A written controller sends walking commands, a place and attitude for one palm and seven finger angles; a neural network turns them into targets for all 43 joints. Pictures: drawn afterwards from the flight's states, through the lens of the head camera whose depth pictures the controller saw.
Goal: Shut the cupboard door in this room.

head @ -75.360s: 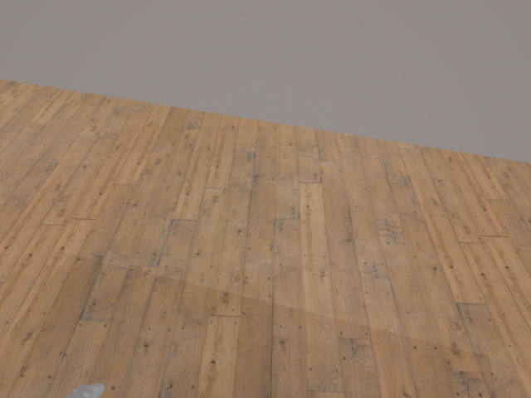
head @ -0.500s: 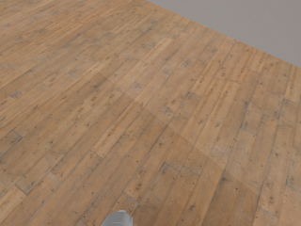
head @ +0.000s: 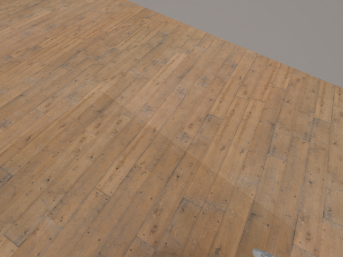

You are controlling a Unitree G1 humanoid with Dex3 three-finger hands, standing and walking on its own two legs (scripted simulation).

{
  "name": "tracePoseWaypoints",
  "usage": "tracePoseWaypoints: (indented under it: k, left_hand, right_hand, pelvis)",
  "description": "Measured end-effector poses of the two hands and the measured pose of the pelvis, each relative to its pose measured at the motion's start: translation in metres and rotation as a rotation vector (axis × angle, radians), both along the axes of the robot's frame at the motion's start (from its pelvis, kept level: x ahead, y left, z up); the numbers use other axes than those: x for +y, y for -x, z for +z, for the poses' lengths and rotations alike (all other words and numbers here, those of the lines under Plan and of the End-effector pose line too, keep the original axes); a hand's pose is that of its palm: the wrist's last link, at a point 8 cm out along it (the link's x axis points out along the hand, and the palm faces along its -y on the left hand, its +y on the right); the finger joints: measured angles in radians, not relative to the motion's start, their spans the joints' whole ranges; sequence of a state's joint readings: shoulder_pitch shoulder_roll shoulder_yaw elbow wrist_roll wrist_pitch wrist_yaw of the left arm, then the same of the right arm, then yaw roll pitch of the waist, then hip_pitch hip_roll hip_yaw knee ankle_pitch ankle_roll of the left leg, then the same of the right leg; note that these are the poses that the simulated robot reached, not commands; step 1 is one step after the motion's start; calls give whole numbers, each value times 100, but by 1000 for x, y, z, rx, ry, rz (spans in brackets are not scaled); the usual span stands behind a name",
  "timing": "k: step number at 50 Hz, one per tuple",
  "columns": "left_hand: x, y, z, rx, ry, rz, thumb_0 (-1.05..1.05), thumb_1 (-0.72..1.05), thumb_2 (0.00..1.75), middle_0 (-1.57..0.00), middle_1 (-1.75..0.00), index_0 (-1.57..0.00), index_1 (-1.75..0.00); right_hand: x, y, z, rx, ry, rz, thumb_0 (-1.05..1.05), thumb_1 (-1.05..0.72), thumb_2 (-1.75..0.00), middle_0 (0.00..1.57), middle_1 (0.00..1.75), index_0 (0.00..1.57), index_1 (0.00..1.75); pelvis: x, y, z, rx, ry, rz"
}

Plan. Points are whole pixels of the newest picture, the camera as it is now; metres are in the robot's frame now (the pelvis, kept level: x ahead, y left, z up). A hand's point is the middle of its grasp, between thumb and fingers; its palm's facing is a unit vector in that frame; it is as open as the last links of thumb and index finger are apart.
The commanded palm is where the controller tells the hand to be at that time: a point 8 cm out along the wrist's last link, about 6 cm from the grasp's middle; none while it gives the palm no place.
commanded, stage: turn to face it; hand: left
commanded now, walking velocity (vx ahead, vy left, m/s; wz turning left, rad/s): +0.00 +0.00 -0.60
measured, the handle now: out of the picture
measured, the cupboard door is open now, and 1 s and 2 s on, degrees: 21 21 21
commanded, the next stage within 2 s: none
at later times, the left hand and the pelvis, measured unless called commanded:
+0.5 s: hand (132, 222) +0.21 +0.14 -0.14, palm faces -0.32 -0.89 -0.33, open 7.4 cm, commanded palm none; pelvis +0.01 -0.03 +0.00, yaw -18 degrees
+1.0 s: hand (143, 222) +0.22 +0.11 -0.16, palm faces -0.56 -0.80 -0.21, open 7.4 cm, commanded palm none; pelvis +0.02 -0.01 +0.00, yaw -37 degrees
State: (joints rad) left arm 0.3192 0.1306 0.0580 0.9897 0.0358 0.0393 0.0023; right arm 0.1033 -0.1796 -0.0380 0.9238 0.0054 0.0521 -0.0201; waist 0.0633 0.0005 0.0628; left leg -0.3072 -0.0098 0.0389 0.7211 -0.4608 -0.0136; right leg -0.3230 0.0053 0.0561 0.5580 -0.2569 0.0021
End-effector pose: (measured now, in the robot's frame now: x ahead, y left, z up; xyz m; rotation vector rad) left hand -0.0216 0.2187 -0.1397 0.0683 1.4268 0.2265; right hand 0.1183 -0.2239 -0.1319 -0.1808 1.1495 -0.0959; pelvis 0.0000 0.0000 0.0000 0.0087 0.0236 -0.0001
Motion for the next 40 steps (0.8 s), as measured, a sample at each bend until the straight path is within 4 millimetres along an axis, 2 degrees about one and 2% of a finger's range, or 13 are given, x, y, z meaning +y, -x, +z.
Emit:
tracePoseWaypoints:
  k: [5,11,16,19,23,30,36,40]
  left_hand:
    - [17,-48,-11,-34,12,-99,1,90,89,-20,-30,-20,-30]
    - [28,-135,7,-158,-34,-253,1,90,89,-20,-30,-20,-30]
    - [10,-207,25,-283,-82,-395,1,91,90,-20,-30,-19,-30]
    - [-7,-236,29,-366,-113,-467,1,91,90,-20,-30,-19,-30]
    - [-26,-242,35,-371,-120,-524,1,91,90,-20,-30,-19,-30]
    - [-50,-234,27,-302,-47,-589,1,90,89,-20,-30,-20,-30]
    - [-46,-234,3,-251,27,-604,1,90,89,-20,-30,-20,-30]
    - [-41,-239,-2,-210,44,-633,1,90,89,-20,-30,-20,-30]
  right_hand:
    - [-14,43,7,34,75,-106,1,-91,-90,20,30,20,30]
    - [-33,105,14,132,112,-220,0,-91,-90,20,30,20,30]
    - [-50,151,4,197,94,-322,1,-91,-90,20,30,20,30]
    - [-62,170,-11,220,72,-376,1,-91,-90,20,30,20,30]
    - [-70,170,-12,203,63,-425,1,-91,-90,20,30,20,30]
    - [-62,142,0,76,43,-459,1,-91,-90,20,30,19,30]
    - [-43,126,7,10,74,-493,0,-91,-90,20,30,20,30]
    - [-27,135,16,20,90,-513,0,-91,-90,20,30,20,30]
  pelvis:
    - [7,-4,-2,-7,5,-77]
    - [2,-6,6,-19,38,-147]
    - [-11,-9,1,-23,40,-220]
    - [-23,-9,-10,-24,30,-252]
    - [-25,-6,-6,-29,26,-297]
    - [-20,-10,1,-20,8,-371]
    - [-2,-22,-7,4,23,-443]
    - [4,-24,-2,-3,26,-499]
